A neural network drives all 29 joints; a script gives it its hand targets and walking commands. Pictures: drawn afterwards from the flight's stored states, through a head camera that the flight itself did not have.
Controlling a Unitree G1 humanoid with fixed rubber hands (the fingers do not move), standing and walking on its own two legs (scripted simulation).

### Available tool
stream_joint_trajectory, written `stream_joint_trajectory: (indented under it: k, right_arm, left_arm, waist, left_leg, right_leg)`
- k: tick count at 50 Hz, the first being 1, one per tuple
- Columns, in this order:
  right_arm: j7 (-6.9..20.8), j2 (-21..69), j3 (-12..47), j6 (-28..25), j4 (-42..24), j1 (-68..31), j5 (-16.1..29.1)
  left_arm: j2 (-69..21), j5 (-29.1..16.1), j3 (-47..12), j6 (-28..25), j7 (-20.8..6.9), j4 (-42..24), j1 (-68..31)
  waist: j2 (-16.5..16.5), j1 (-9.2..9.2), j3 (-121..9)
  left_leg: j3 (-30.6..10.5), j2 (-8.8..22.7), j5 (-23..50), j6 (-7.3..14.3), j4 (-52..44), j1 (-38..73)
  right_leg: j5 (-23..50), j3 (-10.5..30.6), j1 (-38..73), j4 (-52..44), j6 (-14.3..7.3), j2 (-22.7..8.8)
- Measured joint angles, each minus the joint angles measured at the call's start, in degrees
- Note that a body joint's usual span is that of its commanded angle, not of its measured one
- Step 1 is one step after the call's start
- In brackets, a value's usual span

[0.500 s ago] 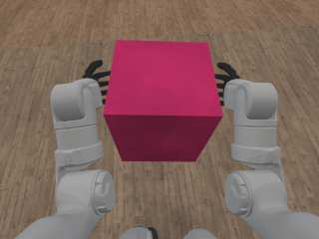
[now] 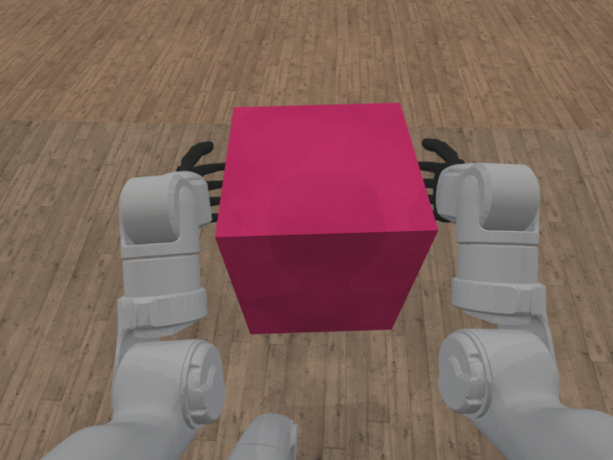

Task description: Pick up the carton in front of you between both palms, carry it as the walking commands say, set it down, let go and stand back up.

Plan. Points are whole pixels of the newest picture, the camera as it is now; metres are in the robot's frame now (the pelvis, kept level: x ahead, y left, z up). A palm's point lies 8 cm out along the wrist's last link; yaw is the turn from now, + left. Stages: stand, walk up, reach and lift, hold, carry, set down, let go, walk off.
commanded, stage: carry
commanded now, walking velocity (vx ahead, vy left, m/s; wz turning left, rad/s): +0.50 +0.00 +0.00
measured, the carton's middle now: (319, 227) +0.39 +0.04 +0.06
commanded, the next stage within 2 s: none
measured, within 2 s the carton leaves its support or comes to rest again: neither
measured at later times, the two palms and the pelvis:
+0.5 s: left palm (258, 16) +0.70 +0.15 +0.20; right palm (450, 39) +0.65 -0.14 +0.19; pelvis +0.29 +0.04 +0.04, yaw -1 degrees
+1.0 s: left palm out of the picture +0.98 +0.19 +0.25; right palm out of the picture +0.99 -0.11 +0.24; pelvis +0.60 +0.02 +0.06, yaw +0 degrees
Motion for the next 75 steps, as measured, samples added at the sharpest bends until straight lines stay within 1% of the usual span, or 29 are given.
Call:
stream_joint_trajectory:
  k: [4,8,10,11,12,15,17,20,23,27,30,31,32,34,36,38,42,47,50,51,52,55,57,59,62,67,70,72,75]
  right_arm:
    - [-0.04,0.73,-0.76,0.33,-4.66,-0.61,-0.66]
    - [0.27,0.69,-1.13,0.04,-5.49,-0.94,-1.14]
    - [0.44,0.56,-0.87,-0.27,-3.53,-1.25,-1.36]
    - [0.46,0.73,-0.5,-0.74,-1.86,-1.58,-1.51]
    - [0.42,1.05,0.14,-1.51,-0.24,-1.76,-1.73]
    - [-0.1,1.68,1.96,-2.39,2.4,-0.25,-1.78]
    - [-0.46,1.31,2.65,-1.97,1.75,1.64,-0.43]
    - [-1.29,0.67,2.85,-1.53,-0.79,2.93,1.84]
    - [-2.22,0.64,2.68,-1.7,-2.72,2.31,2.88]
    - [-2.41,0.59,2.24,-1.61,-3.3,0.14,2.77]
    - [-1.99,-0.24,2.06,-1.13,-1.29,-1.22,2.4]
    - [-1.68,-1.05,2.02,-1.0,-0.37,-1.62,2.38]
    - [-1.33,-1.78,1.84,-0.98,0.32,-1.61,2.49]
    - [-0.79,-2.44,1.41,-0.62,1.8,-1.36,2.48]
    - [-0.85,-2.18,1.19,0.3,2.86,-1.42,1.79]
    - [-0.85,-1.43,0.85,1.18,2.86,-1.65,0.83]
    - [-0.84,-0.47,0.38,2.05,0.08,-2.27,-0.31]
    - [-0.63,-0.18,-0.55,1.71,-1.69,-3.08,-0.92]
    - [-0.19,-0.18,-0.57,0.97,1.17,-3.32,-1.42]
    - [-0.16,-0.06,-0.13,0.58,2.84,-3.64,-1.62]
    - [-0.14,0.29,0.44,-0.18,4.27,-3.71,-1.86]
    - [-0.62,1.18,2.16,-1.3,5.82,-1.76,-1.74]
    - [-1.22,0.97,2.91,-0.81,4.17,0.2,-0.3]
    - [-1.69,0.51,3.13,-0.34,1.75,1.35,1.19]
    - [-2.48,0.4,2.53,-0.48,-1.22,1.08,2.65]
    - [-2.64,0.69,1.72,-1.1,-2.58,-0.7,2.57]
    - [-2.36,0.25,1.81,-0.77,-0.85,-1.82,1.96]
    - [-1.76,-1.17,1.59,-0.59,0.73,-2.22,1.91]
    - [-0.95,-2.18,0.96,-0.41,3.6,-1.97,1.63]
  left_arm:
    - [-0.09,-1.19,0.81,-0.19,0.66,-3.51,-1.0]
    - [-0.29,-0.8,1.29,-0.74,0.58,-2.96,-2.54]
    - [0.01,-0.17,1.4,-0.71,0.22,-1.19,-3.02]
    - [0.59,0.08,1.45,-0.6,-0.11,-0.32,-3.07]
    - [1.28,0.17,1.62,-0.73,-0.52,0.49,-2.89]
    - [1.99,0.57,2.24,-1.13,-1.58,3.1,-1.73]
    - [1.4,1.48,2.22,-0.44,-1.69,3.34,-1.5]
    - [0.34,2.69,2.49,0.44,-1.69,1.3,-1.74]
    - [-0.27,3.35,2.74,0.43,-1.37,-1.5,-2.02]
    - [-0.19,3.23,3.41,0.41,-1.47,-3.67,-2.53]
    - [0.06,3.46,3.18,0.27,-1.53,-1.26,-3.78]
    - [-0.08,3.65,2.77,-0.21,-1.5,0.33,-4.37]
    - [-0.32,3.86,2.09,-0.77,-1.42,1.65,-4.65]
    - [-0.67,3.93,1.16,-1.01,-1.09,3.45,-4.34]
    - [-0.48,2.93,0.46,-0.43,-0.61,3.8,-3.1]
    - [-0.08,1.71,0.25,0.26,-0.25,2.84,-1.84]
    - [0.47,-0.16,0.66,0.88,0.49,0.05,-1.75]
    - [0.39,-0.18,1.51,0.4,0.74,-0.31,-3.79]
    - [0.67,0.81,1.79,0.15,0.33,2.78,-4.77]
    - [1.13,1.06,1.97,0.13,-0.02,3.83,-4.8]
    - [1.75,1.11,2.05,-0.1,-0.39,4.58,-4.58]
    - [2.25,1.41,2.69,-0.67,-1.26,6.05,-3.06]
    - [1.59,2.11,2.69,0.09,-1.23,5.27,-2.7]
    - [0.73,2.93,2.93,0.68,-1.15,3.65,-2.93]
    - [0.08,3.49,3.43,1.09,-1.13,0.07,-3.46]
    - [-0.11,3.67,4.22,0.82,-1.25,-2.94,-4.08]
    - [0.27,3.75,4.21,0.54,-1.46,-0.91,-4.85]
    - [-0.08,4.28,3.29,-0.58,-1.51,2.31,-5.93]
    - [-0.89,4.86,1.65,-1.26,-0.69,5.2,-5.42]
  waist:
    - [-0.13,0.58,0.84]
    - [-0.34,-0.25,-0.95]
    - [-1.04,-1.52,-2.27]
    - [-1.67,-2.48,-2.7]
    - [-2.26,-3.64,-2.76]
    - [-0.86,-7.74,-2.36]
    - [-0.11,-9.49,-1.64]
    - [0.36,-10.89,-0.2]
    - [0.52,-11.51,0.23]
    - [0.8,-11.1,-1.07]
    - [1.8,-9.21,-3.02]
    - [2.74,-8.1,-3.25]
    - [3.24,-6.9,-3.3]
    - [2.38,-4.43,-3.26]
    - [1.37,-2.53,-2.98]
    - [0.84,-1.36,-2.32]
    - [0.21,-0.08,-1.0]
    - [0.16,-0.44,-1.97]
    - [-1.04,-1.96,-3.72]
    - [-1.39,-2.85,-4.14]
    - [-1.99,-4.01,-4.09]
    - [-0.97,-7.88,-3.03]
    - [-0.2,-9.56,-1.89]
    - [0.18,-10.47,-0.6]
    - [0.42,-11.32,0.69]
    - [0.67,-11.27,-0.63]
    - [1.62,-9.95,-2.6]
    - [2.95,-8.31,-3.08]
    - [1.83,-4.63,-3.02]
  left_leg:
    - [1.2,1.57,0.29,-0.5,-9.63,-6.11]
    - [3.28,1.59,3.62,-0.44,-26.88,-4.42]
    - [5.75,0.07,5.83,0.27,-35.87,0.02]
    - [6.8,-0.81,9.02,0.79,-38.52,2.4]
    - [7.57,-1.32,9.26,1.02,-37.15,3.2]
    - [6.89,-1.65,4.26,1.26,-36.23,6.57]
    - [6.12,-1.45,3.53,0.77,-38.95,9.69]
    - [5.64,-0.99,2.9,0.71,-43.04,14.34]
    - [5.44,-0.62,1.52,0.53,-46.12,18.5]
    - [5.25,-0.1,-1.62,-0.82,-48.69,23.89]
    - [5.04,1.58,-6.72,-2.16,-45.17,26.73]
    - [4.85,2.98,-8.6,-2.24,-40.07,26.02]
    - [3.57,3.58,-7.27,-2.14,-32.4,23.82]
    - [0.21,1.55,-6.07,-1.64,-14.61,17.21]
    - [-0.45,-0.09,-4.44,-0.82,-2.24,10.22]
    - [-0.03,-0.36,-1.96,-0.35,1.15,4.48]
    - [1.0,0.72,-0.4,-0.36,-3.81,-3.81]
    - [2.92,2.15,3.59,-0.6,-22.16,-5.81]
    - [6.31,0.33,5.52,0.43,-34.52,-0.77]
    - [7.38,-0.57,7.91,1.03,-37.77,1.88]
    - [8.08,-1.14,9.11,1.38,-36.65,2.67]
    - [7.62,-1.65,4.42,1.69,-35.23,5.77]
    - [6.86,-1.55,3.5,1.42,-37.82,8.7]
    - [6.52,-1.33,3.29,1.2,-40.71,11.7]
    - [6.27,-1.07,2.21,1.23,-44.09,15.85]
    - [5.9,-0.69,-1.4,-0.07,-47.79,22.58]
    - [5.52,0.67,-5.96,-1.4,-46.15,26.1]
    - [4.82,2.95,-7.52,-1.78,-36.22,24.51]
    - [0.23,0.35,-5.66,-1.37,-10.4,14.48]
  right_leg:
    - [-2.09,0.5,4.97,-3.41,0.56,-0.59]
    - [-5.58,1.1,10.04,-5.42,2.27,-1.43]
    - [-8.85,1.44,12.13,-3.55,3.29,-2.7]
    - [-10.8,1.57,12.16,0.09,3.54,-3.79]
    - [-9.59,2.28,10.33,6.93,3.52,-4.96]
    - [-8.01,7.29,-0.06,33.55,2.82,-2.06]
    - [-6.23,7.53,-6.93,42.53,1.93,-0.94]
    - [-4.39,6.73,-14.72,41.81,1.59,-1.38]
    - [-3.48,5.85,-19.33,33.44,2.07,-2.47]
    - [1.31,4.19,-19.07,16.66,2.19,-3.0]
    - [4.07,0.48,-12.97,5.1,1.08,-1.24]
    - [5.61,-0.57,-11.45,4.78,0.64,-0.36]
    - [4.59,-1.22,-10.87,6.62,0.37,0.08]
    - [1.57,-0.96,-8.96,7.77,0.04,0.24]
    - [0.49,-0.21,-6.17,5.7,0.35,0.11]
    - [0.12,0.27,-2.99,2.78,0.5,-0.14]
    - [-1.31,0.94,2.81,-1.76,0.68,-0.8]
    - [-4.72,1.36,9.71,-5.59,2.24,-1.36]
    - [-9.14,1.85,13.17,-4.08,3.75,-3.01]
    - [-11.16,1.89,13.23,-0.5,3.98,-3.93]
    - [-10.97,2.4,11.55,6.06,3.92,-5.13]
    - [-8.15,7.66,1.26,32.23,2.88,-2.16]
    - [-6.04,7.76,-5.92,41.95,1.95,-0.95]
    - [-4.63,7.22,-11.8,43.42,1.52,-1.09]
    - [-4.12,6.49,-18.04,37.91,1.79,-2.12]
    - [0.78,4.74,-19.71,18.63,2.25,-3.26]
    - [3.22,1.43,-14.84,7.25,1.28,-1.51]
    - [6.17,-0.42,-11.75,6.32,0.53,-0.11]
    - [1.17,-0.02,-8.62,7.57,0.2,0.21]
